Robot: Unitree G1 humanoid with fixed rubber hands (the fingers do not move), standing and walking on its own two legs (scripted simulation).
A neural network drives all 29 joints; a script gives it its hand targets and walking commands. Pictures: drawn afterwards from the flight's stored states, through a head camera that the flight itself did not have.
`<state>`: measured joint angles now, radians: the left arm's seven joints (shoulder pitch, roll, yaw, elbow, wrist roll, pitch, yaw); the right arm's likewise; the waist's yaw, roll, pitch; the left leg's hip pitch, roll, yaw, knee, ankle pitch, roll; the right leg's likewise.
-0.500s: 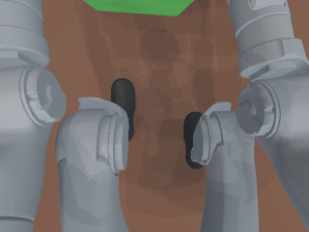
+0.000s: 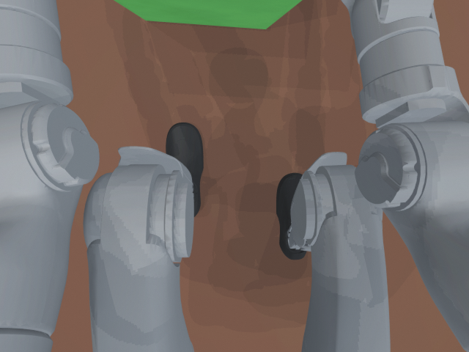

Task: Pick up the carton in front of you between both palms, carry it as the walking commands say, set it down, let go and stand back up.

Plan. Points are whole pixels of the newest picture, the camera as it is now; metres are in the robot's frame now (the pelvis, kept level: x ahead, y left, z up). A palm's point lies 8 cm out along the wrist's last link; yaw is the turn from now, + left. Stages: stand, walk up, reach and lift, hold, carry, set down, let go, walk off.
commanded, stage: set down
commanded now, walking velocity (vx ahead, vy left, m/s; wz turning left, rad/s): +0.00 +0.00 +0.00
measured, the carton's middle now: out of the picture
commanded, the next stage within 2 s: let go in 1.40 s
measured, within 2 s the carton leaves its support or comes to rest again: neither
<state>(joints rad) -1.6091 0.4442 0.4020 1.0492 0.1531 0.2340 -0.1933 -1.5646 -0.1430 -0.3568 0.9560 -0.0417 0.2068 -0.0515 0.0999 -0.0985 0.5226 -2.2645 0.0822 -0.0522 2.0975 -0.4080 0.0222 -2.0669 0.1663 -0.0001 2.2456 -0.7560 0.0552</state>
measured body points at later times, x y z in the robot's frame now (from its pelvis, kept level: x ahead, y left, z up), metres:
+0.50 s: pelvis -0.01 +0.00 +0.01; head +0.38 +0.06 +0.21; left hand +0.56 +0.32 -0.16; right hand +0.60 -0.05 -0.16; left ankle +0.16 +0.13 -0.34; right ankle +0.08 -0.12 -0.34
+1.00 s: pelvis +0.01 +0.01 +0.12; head +0.36 +0.09 +0.38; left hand +0.57 +0.34 +0.01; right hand +0.62 -0.05 +0.01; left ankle +0.16 +0.13 -0.34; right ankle +0.08 -0.12 -0.34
